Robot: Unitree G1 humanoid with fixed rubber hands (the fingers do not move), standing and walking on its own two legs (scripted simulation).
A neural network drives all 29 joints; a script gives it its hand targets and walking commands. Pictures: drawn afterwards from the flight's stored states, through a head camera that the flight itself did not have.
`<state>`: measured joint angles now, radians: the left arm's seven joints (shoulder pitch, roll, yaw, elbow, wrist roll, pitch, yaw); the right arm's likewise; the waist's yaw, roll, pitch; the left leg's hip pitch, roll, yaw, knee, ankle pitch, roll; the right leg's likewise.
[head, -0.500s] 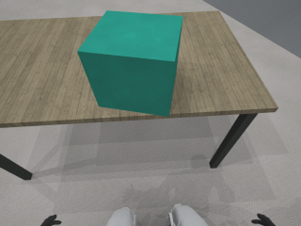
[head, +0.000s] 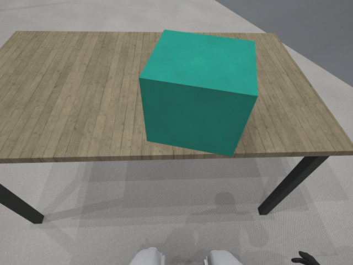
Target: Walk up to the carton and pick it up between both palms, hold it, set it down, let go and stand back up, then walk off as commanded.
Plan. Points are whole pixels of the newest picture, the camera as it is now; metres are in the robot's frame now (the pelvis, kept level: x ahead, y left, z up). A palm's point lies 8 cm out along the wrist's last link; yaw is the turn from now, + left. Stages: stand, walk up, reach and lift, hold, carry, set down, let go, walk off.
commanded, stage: walk up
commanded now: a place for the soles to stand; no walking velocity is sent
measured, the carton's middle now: (198, 93) +0.55 -0.04 +0.06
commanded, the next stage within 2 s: none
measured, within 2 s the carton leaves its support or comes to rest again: neither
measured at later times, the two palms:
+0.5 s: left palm (48, 252) +0.16 +0.32 -0.09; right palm (305, 243) +0.18 -0.30 -0.10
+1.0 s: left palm (78, 219) +0.24 +0.28 -0.10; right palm (312, 241) +0.19 -0.32 -0.10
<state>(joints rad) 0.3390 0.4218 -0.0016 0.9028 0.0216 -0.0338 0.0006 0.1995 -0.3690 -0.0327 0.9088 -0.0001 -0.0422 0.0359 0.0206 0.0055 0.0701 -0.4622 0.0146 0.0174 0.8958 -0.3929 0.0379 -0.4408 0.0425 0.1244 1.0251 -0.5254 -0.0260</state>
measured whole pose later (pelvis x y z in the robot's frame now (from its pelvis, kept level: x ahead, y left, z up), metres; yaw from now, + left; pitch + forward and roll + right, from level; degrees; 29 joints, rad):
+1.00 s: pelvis +0.12 -0.02 +0.01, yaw -2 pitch -3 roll +0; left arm 0.08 0.37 0.00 0.90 0.02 0.01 0.01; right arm 0.17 -0.37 -0.03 0.91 0.00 -0.02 -0.02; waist 0.02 0.01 0.17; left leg -0.33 0.00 0.05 0.80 -0.42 0.04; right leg -0.44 0.08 0.11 0.79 -0.30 -0.01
